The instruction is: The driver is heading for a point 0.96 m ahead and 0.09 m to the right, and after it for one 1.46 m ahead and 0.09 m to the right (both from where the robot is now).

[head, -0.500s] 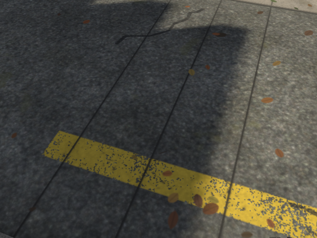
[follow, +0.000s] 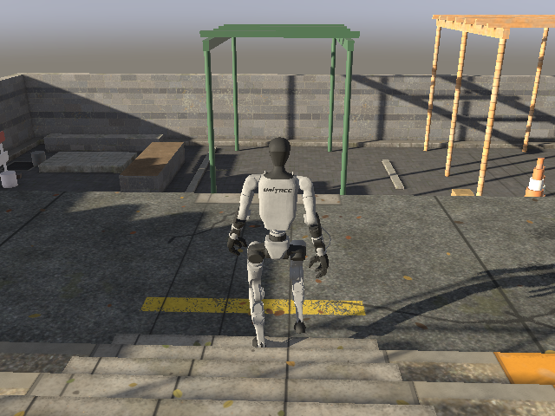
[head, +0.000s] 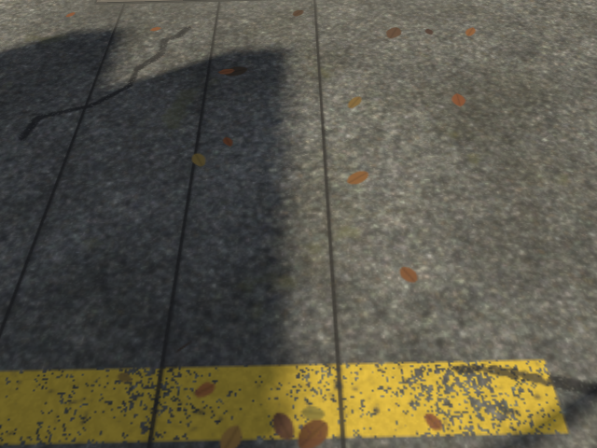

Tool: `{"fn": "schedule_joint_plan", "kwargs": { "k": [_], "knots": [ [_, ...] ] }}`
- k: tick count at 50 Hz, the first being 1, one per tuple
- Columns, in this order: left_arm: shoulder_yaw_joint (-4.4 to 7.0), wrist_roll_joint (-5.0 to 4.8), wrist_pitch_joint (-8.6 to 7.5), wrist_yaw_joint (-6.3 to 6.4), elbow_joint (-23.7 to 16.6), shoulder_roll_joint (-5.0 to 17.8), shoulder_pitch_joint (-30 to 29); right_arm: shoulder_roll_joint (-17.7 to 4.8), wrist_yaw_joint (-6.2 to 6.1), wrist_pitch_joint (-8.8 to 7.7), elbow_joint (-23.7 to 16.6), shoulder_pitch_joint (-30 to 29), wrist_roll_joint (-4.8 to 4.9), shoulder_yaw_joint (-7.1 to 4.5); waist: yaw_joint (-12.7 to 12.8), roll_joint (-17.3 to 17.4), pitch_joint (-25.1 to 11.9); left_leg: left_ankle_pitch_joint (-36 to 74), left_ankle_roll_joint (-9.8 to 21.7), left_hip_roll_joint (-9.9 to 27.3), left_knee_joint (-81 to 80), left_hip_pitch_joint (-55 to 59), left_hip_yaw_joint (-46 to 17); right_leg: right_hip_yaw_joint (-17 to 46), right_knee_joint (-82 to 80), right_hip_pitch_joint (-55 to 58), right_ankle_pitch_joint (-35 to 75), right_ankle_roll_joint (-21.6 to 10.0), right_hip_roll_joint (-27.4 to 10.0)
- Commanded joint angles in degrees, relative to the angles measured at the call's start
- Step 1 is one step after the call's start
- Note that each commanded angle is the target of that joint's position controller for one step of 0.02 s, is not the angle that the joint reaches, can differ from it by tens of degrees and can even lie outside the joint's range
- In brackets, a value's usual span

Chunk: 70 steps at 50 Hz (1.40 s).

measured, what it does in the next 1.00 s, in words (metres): goes down: right foot 0.14 m lower, then left foot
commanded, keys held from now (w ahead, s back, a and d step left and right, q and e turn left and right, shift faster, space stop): e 0.26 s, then w+e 0.06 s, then w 0.12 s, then w+q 0.14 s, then q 0.42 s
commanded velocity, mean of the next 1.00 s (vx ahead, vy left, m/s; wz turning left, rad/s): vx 0.16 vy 0.00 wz -0.09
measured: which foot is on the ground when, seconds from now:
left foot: down 0.00-0.18, up 0.20-0.88, down 0.90-1.00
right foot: up 0.00-0.16, down 0.18-0.90, up 0.92-1.00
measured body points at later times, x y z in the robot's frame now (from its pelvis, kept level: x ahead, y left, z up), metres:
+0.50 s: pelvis +0.10 -0.09 -0.12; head +0.10 -0.12 +0.33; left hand +0.17 +0.15 -0.25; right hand +0.22 -0.34 -0.24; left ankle +0.21 +0.02 -0.64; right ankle +0.15 -0.18 -0.84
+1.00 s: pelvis +0.26 +0.01 -0.12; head +0.28 +0.05 +0.32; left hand +0.34 +0.28 -0.27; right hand +0.38 -0.25 -0.21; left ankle +0.32 +0.10 -0.84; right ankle +0.19 -0.15 -0.77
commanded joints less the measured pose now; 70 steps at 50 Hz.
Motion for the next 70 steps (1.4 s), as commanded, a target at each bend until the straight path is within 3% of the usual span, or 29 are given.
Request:
{"fn": "schedule_joint_plan", "kwargs": {
  "k": [1, 2, 3, 6, 9, 10, 11, 12, 13, 14, 16, 17, 19, 24, 29, 35, 37, 39, 42, 44, 45, 46, 47, 49, 51, 54, 62, 66, 70],
  "knots": [
    [0.39, -0.24, -1.26, -0.49, -6.10, 2.36, -8.14, -7.81, -0.05, -0.80, -1.56, 5.36, -0.55, -1.78, -2.26, 4.87, 3.72, 35.68, 9.50, 19.45, -8.00, 8.45, -17.72, 1.63, -1.83, -14.12, 0.17, 0.63, -2.17],
    [0.50, -0.50, -1.47, -0.81, -6.77, 2.64, -9.43, -7.68, -0.03, -1.03, -1.97, 3.99, -0.79, -1.94, -2.20, 6.45, 4.45, 32.97, 8.06, 18.66, -7.20, 6.36, -16.09, 0.16, -4.68, -11.69, 0.57, 0.60, -2.51],
    [-0.11, -1.96, -1.46, -1.91, -6.87, 2.45, -10.19, -7.07, -0.15, -0.81, -3.14, 1.33, -1.54, -2.00, -1.84, 3.07, 5.55, 17.48, 5.08, 15.97, -6.29, 1.23, -12.51, -0.62, -21.46, -4.15, 11.92, 1.61, -3.64],
    [-0.45, -3.84, -1.33, -4.28, -3.90, 1.00, -6.93, -8.31, -0.33, -0.29, -3.54, -0.85, -0.08, -2.98, -1.58, 2.98, 5.03, 3.84, 2.93, 14.50, -1.42, -9.25, -7.65, -5.89, -31.59, 18.04, 20.39, 2.60, -1.58],
    [1.82, -0.41, -3.01, -2.65, 5.42, 6.35, 13.67, -8.16, -0.02, 1.00, -3.01, -0.30, 1.37, -3.74, 7.59, -4.57, -3.23, 6.84, 2.30, 9.31, 29.40, -9.37, -1.15, -10.18, -41.91, 39.72, 23.03, 0.22, 1.16],
    [2.77, 0.79, -3.86, -2.32, 7.57, 10.13, 18.40, -6.68, -0.13, 1.41, -2.09, 2.74, 2.06, -3.74, 8.81, -10.89, -6.44, -20.08, 1.67, 3.83, 50.78, -21.44, -0.27, -5.25, -36.47, 51.98, 32.60, -1.13, -2.85],
    [2.98, 0.12, -3.91, -3.22, 5.11, 16.19, 19.08, -4.21, 0.26, 2.01, -5.34, 6.11, 4.10, -3.38, 4.93, -16.18, -14.54, -29.80, -0.24, 1.78, 71.79, -40.09, -4.96, 7.41, -16.23, 65.92, 77.16, -6.82, -15.36],
    [3.31, -3.08, -3.49, -3.10, 2.26, 17.06, 20.26, -5.20, 0.36, 1.96, -9.02, 0.73, 3.18, -2.52, 8.83, -8.48, -24.13, -21.84, -0.71, 0.81, 75.44, -43.64, -9.04, 18.69, -22.35, 65.17, 76.11, -12.54, -22.58],
    [2.77, -3.59, -2.55, -1.80, 0.89, 16.28, 16.82, -3.95, 0.11, 2.54, -11.07, -3.94, 1.99, -1.88, 7.33, -3.88, -22.44, -13.52, -0.56, -0.12, 75.84, -47.76, -10.01, 21.25, -27.97, 58.80, 54.78, -14.78, -23.71],
    [2.11, -3.25, -1.69, 0.02, -1.08, 14.69, 12.82, -1.90, 0.15, 2.46, -12.58, -6.03, 0.21, -0.72, 5.91, -6.84, -22.19, -7.34, -0.73, 0.14, 74.08, -49.63, -12.47, 27.84, -34.06, 52.52, 21.99, -16.28, -24.35],
    [0.03, -2.07, -1.12, 1.38, -3.06, 9.44, 6.85, -3.80, 0.46, 4.17, -11.97, -8.61, -2.53, -0.70, 3.92, -5.51, -11.93, 4.46, -0.25, 1.37, 65.78, -46.36, -15.85, 27.45, -41.49, 32.34, -18.88, -14.56, -18.94],
    [-0.48, -1.15, -1.26, 1.13, -3.50, 8.32, 5.33, -4.12, 0.40, 5.16, -11.93, -8.80, -2.63, -0.82, 2.37, -5.08, -9.05, 7.61, -0.22, 0.17, 65.16, -42.76, -15.00, 26.27, -43.28, 23.16, -26.60, -13.45, -16.61],
    [-1.30, -1.30, -2.50, 0.84, -2.33, 6.91, 5.79, -3.70, 0.58, 5.61, -13.22, -9.66, -2.56, -0.72, 0.16, -3.00, -4.80, 16.30, -1.43, -0.95, 61.10, -44.82, -16.01, 23.08, -43.42, 16.35, -33.77, -10.70, -11.39],
    [-2.27, -2.77, -3.98, 1.72, 2.70, 5.70, 17.21, 0.38, 2.32, 5.03, -16.20, -14.98, -2.53, 0.86, 2.55, -2.67, -1.83, 21.42, -5.55, -1.61, 55.06, -56.55, -15.20, 23.89, -43.81, 19.84, -43.11, -10.44, -9.46],
    [-1.37, -2.78, -4.56, 1.70, 4.01, 7.34, 21.29, 0.26, 2.47, 5.24, -18.57, -18.29, -1.41, 0.40, 4.13, -4.88, -0.98, 22.92, -5.39, -2.95, 52.33, -57.57, -18.25, 22.44, -46.58, 23.61, -45.26, -11.20, -11.78],
    [-0.77, -1.86, -5.51, 2.28, 3.88, 6.77, 20.67, 0.06, 2.52, 5.40, -19.60, -17.34, -1.11, -0.32, 3.67, -4.85, 1.76, 24.10, -4.23, -3.55, 44.23, -49.66, -20.87, 11.23, -46.57, 25.34, -34.38, -9.78, -14.02],
    [-0.51, -1.59, -5.71, 2.63, 2.52, 7.09, 18.11, -0.55, 3.26, 5.22, -20.11, -17.84, -0.96, -0.30, 3.35, -5.14, 1.95, 26.24, -3.89, -0.66, 28.72, -41.15, -19.96, 6.97, -46.54, 23.94, -32.17, -7.37, -13.95],
    [-0.44, -1.97, -5.35, 2.68, 0.24, 8.01, 14.82, -0.60, 4.69, 4.75, -20.82, -19.28, 0.74, -0.19, 3.85, -7.07, 1.54, 26.76, -2.97, 0.95, 10.54, -24.58, -16.36, 0.53, -47.17, 17.37, -29.01, -4.97, -13.51],
    [0.63, -1.65, -4.22, 2.05, 0.11, 10.86, 17.28, -2.06, 5.52, 4.17, -20.56, -16.52, 2.12, -1.01, 5.09, -10.51, 1.44, 16.35, -1.09, -1.34, -1.63, -10.98, -9.59, -1.84, -43.54, 18.71, -24.83, -3.78, -15.30],
    [0.76, 0.39, -3.03, 1.60, 1.82, 9.00, 23.15, -4.30, 3.90, 2.24, -17.24, -8.76, 1.70, -2.23, 3.82, 0.54, 0.01, 14.47, -0.81, -4.18, -14.65, -2.52, -11.41, -6.49, -24.99, 21.85, -19.19, -0.90, -11.25],
    [-0.08, 1.58, -2.78, 1.12, 0.50, 4.79, 25.82, -7.26, 3.35, 0.77, -18.05, -6.83, 0.96, -2.48, 5.45, 11.08, -1.41, 25.74, -0.53, 5.11, -15.05, 0.47, -26.58, -10.59, -8.17, 14.83, -28.68, 1.90, -7.31],
    [-1.00, -0.99, -2.95, 0.29, -5.14, 1.77, 22.60, -16.64, 3.00, 1.22, -19.98, -2.83, 1.81, -4.29, 4.09, 25.65, -7.52, 45.99, 7.06, 17.53, -23.27, 11.23, -53.34, -8.99, 3.75, -1.67, -38.84, 4.48, 3.23],
    [-1.16, -0.05, -2.55, -0.06, -7.10, 4.03, 15.60, -15.92, 2.96, 1.65, -18.91, 1.10, 3.13, -4.37, 0.79, 18.51, -10.45, 42.54, 10.38, 16.66, -26.42, 13.68, -57.52, -1.88, 8.40, -5.71, -36.70, 3.45, 2.31],
    [-1.20, -0.95, -1.87, 0.35, -6.95, 4.05, 9.28, -11.84, 1.76, 2.78, -18.89, -3.42, 1.63, -3.45, 1.41, 11.26, -6.20, 35.16, 9.17, 11.11, -21.81, 9.66, -43.70, -1.02, 9.57, -8.02, -27.44, 1.98, -0.15],
    [-1.24, -0.70, -0.95, 0.61, -6.15, 4.38, 11.08, -8.60, 1.20, 3.13, -19.75, -6.94, 1.89, -2.71, 3.71, 11.47, -6.25, 46.33, 7.99, 6.98, -21.90, 3.43, -35.19, -1.54, 6.86, -1.76, -20.50, 2.48, -1.16],
    [-1.66, -0.90, 0.11, 0.41, -6.18, 4.03, 11.09, -8.80, 1.44, 2.81, -19.32, -5.92, 2.39, -3.09, 4.76, 6.33, -9.11, 52.79, 8.64, 5.49, -21.25, 2.24, -32.07, -1.67, 5.31, 2.39, -17.68, 2.98, 0.34],
    [-2.29, -1.45, 0.57, -0.03, -7.96, 3.45, 3.66, -8.55, 1.22, 3.52, -18.28, -3.29, 2.09, -3.33, 1.80, 5.66, -5.67, 33.84, 8.44, 5.77, -24.88, 1.77, -34.59, 0.02, -9.81, 4.31, -10.56, 3.96, -0.34],
    [-3.04, -2.22, 0.13, -0.49, -6.49, 1.70, 3.83, -5.89, 1.84, 2.82, -17.03, -4.26, 0.75, -1.71, 1.32, 6.33, -4.50, 29.08, 8.04, 4.55, -25.94, -5.17, -31.05, -1.89, -20.60, 18.77, -14.23, 2.72, 0.75],
    [-2.86, -2.26, -1.04, -0.27, -6.11, 3.35, 5.29, -7.51, 1.63, 2.82, -15.25, -4.10, 0.41, -1.55, 2.93, 3.90, -1.83, 27.82, 6.24, 4.05, -22.38, -7.83, -30.76, -0.14, -37.50, 31.05, -9.88, 0.38, 0.64]
  ]
}}
Velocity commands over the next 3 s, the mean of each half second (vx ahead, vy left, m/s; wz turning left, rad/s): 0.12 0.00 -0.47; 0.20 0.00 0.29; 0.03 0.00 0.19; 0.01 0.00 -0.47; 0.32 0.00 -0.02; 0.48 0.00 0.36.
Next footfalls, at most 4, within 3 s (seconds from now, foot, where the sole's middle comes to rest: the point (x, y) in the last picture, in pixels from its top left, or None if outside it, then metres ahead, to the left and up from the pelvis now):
0.18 right None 0.19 -0.19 -0.88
0.90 left None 0.36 0.10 -0.88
1.42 right None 0.40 -0.10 -0.88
1.90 right None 0.37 -0.11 -0.88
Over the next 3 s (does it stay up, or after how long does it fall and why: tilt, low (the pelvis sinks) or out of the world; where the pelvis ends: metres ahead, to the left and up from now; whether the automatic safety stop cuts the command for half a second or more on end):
stays up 0.79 -0.03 -0.12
